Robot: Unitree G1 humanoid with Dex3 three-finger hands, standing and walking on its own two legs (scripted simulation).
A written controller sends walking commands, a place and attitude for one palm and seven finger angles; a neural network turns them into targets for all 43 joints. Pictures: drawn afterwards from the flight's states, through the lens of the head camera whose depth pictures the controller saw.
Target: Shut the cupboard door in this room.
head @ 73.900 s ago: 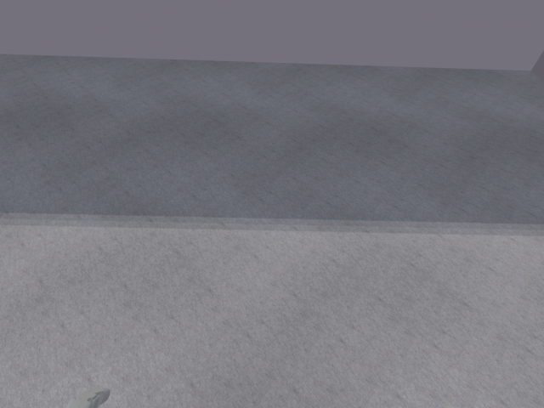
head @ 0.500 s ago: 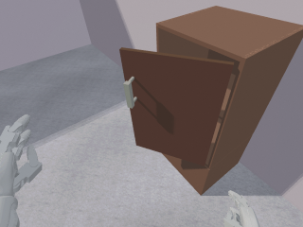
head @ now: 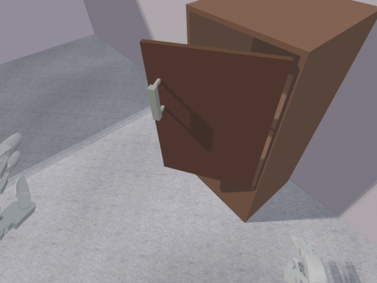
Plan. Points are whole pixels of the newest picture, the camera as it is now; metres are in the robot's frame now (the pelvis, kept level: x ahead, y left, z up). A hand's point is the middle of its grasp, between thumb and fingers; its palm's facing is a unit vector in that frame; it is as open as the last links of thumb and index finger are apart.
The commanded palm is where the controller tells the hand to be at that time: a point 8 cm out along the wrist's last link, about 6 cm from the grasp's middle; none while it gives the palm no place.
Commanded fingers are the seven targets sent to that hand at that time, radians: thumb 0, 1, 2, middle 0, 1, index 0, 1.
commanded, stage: step back with the hand held close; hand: left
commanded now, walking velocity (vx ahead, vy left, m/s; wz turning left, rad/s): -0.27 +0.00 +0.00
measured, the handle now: (157, 99) +0.63 +0.15 +0.02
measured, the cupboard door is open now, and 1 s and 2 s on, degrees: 32 32 32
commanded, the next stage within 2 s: stop stepping back and stand still in 0.72 s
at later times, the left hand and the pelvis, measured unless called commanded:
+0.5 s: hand out of the picture +0.07 +0.26 +0.17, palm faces +0.51 -0.73 -0.45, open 7.4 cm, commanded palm +0.02 +0.30 +0.18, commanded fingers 0.00 0.90 0.90 -0.20 -0.30 -0.20 -0.30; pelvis -0.10 -0.01 -0.01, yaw +4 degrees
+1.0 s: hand out of the picture -0.07 +0.28 +0.19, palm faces +0.54 -0.68 -0.49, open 7.4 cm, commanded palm -0.10 +0.31 +0.18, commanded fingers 0.00 0.90 0.90 -0.20 -0.30 -0.20 -0.30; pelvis -0.21 +0.00 -0.02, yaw +6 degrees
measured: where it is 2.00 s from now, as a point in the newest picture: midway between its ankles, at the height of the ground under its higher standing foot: outside the picture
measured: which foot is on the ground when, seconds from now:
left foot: down 0.00-0.90, up 0.92-1.00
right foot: down 0.00-0.70, up 0.72-0.88, down 0.90-1.00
